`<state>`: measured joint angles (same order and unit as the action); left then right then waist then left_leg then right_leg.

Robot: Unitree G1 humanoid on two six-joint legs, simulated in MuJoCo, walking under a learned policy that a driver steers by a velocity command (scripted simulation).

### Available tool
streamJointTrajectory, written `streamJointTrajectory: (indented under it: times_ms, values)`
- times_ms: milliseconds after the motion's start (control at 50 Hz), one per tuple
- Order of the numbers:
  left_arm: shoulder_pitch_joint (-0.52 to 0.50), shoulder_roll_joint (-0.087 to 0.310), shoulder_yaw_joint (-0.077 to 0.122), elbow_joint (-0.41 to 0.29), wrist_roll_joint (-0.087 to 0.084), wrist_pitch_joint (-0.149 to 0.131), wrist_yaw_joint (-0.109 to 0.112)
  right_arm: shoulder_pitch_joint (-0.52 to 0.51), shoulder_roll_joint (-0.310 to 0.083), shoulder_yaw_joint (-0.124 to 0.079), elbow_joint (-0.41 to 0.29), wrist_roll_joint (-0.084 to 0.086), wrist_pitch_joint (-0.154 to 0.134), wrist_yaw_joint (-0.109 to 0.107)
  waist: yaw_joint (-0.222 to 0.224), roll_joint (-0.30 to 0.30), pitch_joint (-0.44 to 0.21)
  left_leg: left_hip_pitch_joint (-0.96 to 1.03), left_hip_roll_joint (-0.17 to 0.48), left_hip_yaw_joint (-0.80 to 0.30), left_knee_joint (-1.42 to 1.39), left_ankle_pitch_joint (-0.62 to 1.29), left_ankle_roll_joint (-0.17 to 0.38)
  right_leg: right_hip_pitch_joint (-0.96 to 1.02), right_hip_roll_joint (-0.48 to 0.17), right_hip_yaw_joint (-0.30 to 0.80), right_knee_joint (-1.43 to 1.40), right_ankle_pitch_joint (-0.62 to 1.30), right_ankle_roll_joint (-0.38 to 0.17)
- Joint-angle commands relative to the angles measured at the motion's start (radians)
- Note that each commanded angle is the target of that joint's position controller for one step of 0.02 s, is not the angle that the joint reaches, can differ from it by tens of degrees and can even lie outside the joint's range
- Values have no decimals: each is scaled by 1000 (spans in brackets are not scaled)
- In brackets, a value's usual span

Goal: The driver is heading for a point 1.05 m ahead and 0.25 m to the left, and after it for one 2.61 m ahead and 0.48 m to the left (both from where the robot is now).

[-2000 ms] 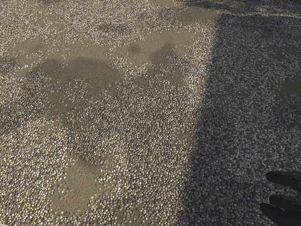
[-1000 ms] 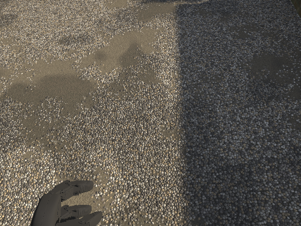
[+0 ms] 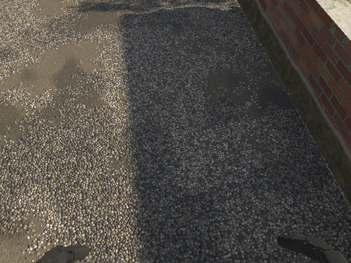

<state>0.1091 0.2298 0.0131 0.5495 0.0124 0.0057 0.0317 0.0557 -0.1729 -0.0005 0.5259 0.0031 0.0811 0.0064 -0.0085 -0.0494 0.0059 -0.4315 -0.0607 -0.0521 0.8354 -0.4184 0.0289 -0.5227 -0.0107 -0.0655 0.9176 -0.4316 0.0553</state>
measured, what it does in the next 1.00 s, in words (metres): steps on the spot, turning left: left foot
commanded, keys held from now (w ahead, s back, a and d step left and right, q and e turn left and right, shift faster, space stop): w+q+shift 0.62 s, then w+e+shift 0.38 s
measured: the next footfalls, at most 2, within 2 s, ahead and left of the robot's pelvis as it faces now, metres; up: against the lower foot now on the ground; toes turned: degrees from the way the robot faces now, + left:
left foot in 0.46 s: +0.06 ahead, +0.14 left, +0.00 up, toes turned +33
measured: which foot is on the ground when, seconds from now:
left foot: down 0.00-0.14, up 0.16-0.44, down 0.46-1.00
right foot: down 0.00-1.00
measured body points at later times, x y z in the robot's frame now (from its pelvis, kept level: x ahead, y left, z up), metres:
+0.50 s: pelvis +0.01 +0.00 +0.00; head +0.01 +0.03 +0.45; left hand +0.03 +0.29 -0.11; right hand +0.34 -0.09 -0.03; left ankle +0.02 +0.12 -0.70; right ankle +0.06 -0.12 -0.70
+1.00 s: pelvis +0.01 +0.06 +0.02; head +0.01 +0.05 +0.47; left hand +0.07 +0.35 -0.05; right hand +0.34 +0.02 +0.00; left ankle +0.03 +0.12 -0.70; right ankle +0.06 -0.07 -0.70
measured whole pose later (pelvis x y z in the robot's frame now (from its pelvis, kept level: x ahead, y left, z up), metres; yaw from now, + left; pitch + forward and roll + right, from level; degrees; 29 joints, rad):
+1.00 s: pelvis +0.01 +0.06 +0.02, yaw +30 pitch -1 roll +0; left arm 0.12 0.19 0.01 0.59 -0.04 0.02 -0.02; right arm -0.04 -0.18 0.02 0.48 -0.01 0.02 0.01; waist 0.00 0.02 0.01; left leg -0.36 -0.07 0.09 0.64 -0.28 0.10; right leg -0.27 0.02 0.06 0.68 -0.39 -0.01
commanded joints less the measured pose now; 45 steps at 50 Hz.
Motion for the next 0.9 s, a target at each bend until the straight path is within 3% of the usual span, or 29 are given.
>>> streamJointTrajectory:
  times_ms: [20,40,80,120,140,160,180,200,220,260,300,400,440,480,500,520,540,560,580,620,660,700,720,740,760,780,800,840,900]
  values:
    - [-157,47,9,-164,6,-41,-7,-147,-147,-50,-115,-8,-20,-17,-6,184,-127,193,200,-422,-293,325,179,-187,-4,102,40,8,37]
    - [-144,42,6,-157,11,-43,-16,-173,-134,-42,-124,1,-22,-11,0,168,-139,127,168,-405,-304,327,157,-87,9,89,22,25,35]
    - [-97,36,4,-137,-2,-36,-27,-200,-154,-43,-132,17,-26,4,29,162,-154,24,117,-366,-327,301,135,115,25,52,-61,96,25]
    - [-26,26,2,-108,0,-28,-30,-215,-152,-48,-138,35,-20,13,68,92,-135,-78,60,-303,-274,208,102,333,15,28,-239,238,6]
    - [-14,78,20,-91,20,-28,-27,-187,-107,-41,-153,45,-20,18,62,-82,-148,-213,-9,-202,-170,133,46,474,-70,90,-266,260,-18]
    - [36,149,49,-74,17,-22,-27,-208,-89,-42,-170,62,-26,20,127,-287,-160,-330,-55,-100,12,-13,25,532,-205,303,-416,46,-54]
    - [69,182,55,-68,16,-20,-24,-218,-142,-65,-168,44,-32,9,147,-283,-96,-425,-37,-75,145,-77,19,481,-294,476,-511,-102,-91]
    - [62,153,41,-74,31,-20,-18,-253,-164,-74,-173,34,-44,3,132,-145,-39,-478,-2,-90,226,-55,13,438,-341,537,-532,-137,-132]
    - [38,129,30,-67,31,-24,-13,-245,-151,-73,-160,29,-49,3,105,-59,-36,-490,6,-124,251,-12,-5,429,-367,521,-501,-37,-121]
    - [-13,115,18,-56,31,-32,-14,-137,-121,-56,-123,12,-38,5,36,-111,-59,-370,44,-87,249,43,-27,333,-322,332,-488,50,-91]
    - [-44,108,10,-50,30,-36,-22,-151,-126,-47,-119,14,-20,18,30,-141,-74,-251,59,-15,264,88,-43,230,-294,205,-506,83,-87]
    - [-36,137,24,-26,19,-43,-38,-173,-132,-31,-118,22,-4,20,28,-56,-75,-80,93,80,105,139,-36,162,-296,2,-469,47,-84]
    - [-51,139,30,-22,9,-35,-36,-139,-126,-30,-110,13,-9,23,10,-15,-80,19,98,134,-29,185,-8,166,-301,-51,-427,6,-71]
    - [12,98,35,-14,7,-7,-31,-14,-115,-27,-52,3,-18,24,-2,140,-137,146,57,120,-82,280,52,164,-200,-153,-153,79,-32]
    - [-4,86,32,-65,17,13,-34,8,-193,-50,-40,40,-16,18,-20,306,-155,190,49,-44,-122,428,123,64,-90,-191,3,89,27]
    - [-140,88,29,-137,7,21,-41,33,-267,-72,-45,59,-14,15,-97,454,-118,197,139,-353,-296,308,203,-171,3,-158,166,-175,72]
    - [-194,90,34,-158,6,16,-40,13,-273,-75,-75,42,-15,6,-100,355,-124,229,202,-505,-358,279,240,-269,21,-2,282,-199,81]
    - [-141,80,29,-127,-2,-1,-30,-65,-241,-67,-101,16,-19,-2,-50,269,-168,197,196,-456,-333,290,247,-230,1,51,317,-151,79]
    - [-86,65,23,-115,-3,-12,-25,-124,-219,-62,-109,3,-26,-9,-2,239,-191,137,180,-430,-309,301,236,-175,-11,74,307,-118,68]
    - [-25,43,21,-89,12,-18,-19,-185,-157,-46,-128,-10,-42,-4,32,148,-215,27,141,-392,-289,277,208,-26,-11,93,220,-90,31]
    - [-1,20,11,-69,-1,-12,-25,-178,-126,-27,-123,5,-55,-1,28,153,-263,3,143,-356,-352,231,159,157,-9,51,59,-60,4]
    - [48,1,2,-39,-12,-10,-28,-179,-138,-33,-113,24,-53,-1,57,112,-232,-82,122,-313,-351,122,104,382,-8,-1,-201,119,-47]
    - [84,-1,1,-23,7,-7,-30,-176,-103,-27,-110,31,-51,1,69,31,-198,-176,67,-250,-237,64,51,489,-24,29,-276,104,-88]
    - [4,74,18,-34,19,-3,-36,-168,-50,-8,-137,32,-48,12,25,-235,-116,-289,-33,-97,-79,109,1,495,-133,240,-315,215,-157]
    - [-66,106,31,-58,3,7,-42,-198,-89,-8,-153,14,-57,12,42,-252,-56,-318,-20,-42,-75,104,-22,400,-228,438,-429,172,-210]
    - [-115,92,24,-72,-10,9,-44,-202,-111,-13,-147,8,-70,17,11,-160,-27,-232,35,8,-116,140,-32,324,-231,469,-478,155,-216]
    - [-156,72,14,-84,-25,6,-49,-173,-102,-11,-130,1,-81,24,-20,-77,-46,-58,58,43,-188,184,-36,240,-180,412,-480,147,-189]
    - [-180,67,12,-80,-45,-8,-49,-129,-80,-5,-121,-13,-84,33,-58,-34,-84,149,52,50,-227,244,-40,169,-77,265,-433,169,-144]
    - [-115,24,9,-67,-53,-13,-56,-113,-94,-5,-116,-29,-75,18,-48,108,-148,259,110,-18,-297,282,-36,179,9,153,-301,200,-117]
Velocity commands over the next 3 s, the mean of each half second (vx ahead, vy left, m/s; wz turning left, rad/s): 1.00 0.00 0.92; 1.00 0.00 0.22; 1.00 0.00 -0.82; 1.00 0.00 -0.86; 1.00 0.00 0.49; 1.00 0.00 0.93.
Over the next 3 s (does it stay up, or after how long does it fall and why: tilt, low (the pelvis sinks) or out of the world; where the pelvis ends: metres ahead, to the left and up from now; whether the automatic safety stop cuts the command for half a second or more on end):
stays up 0.02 -0.09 0.01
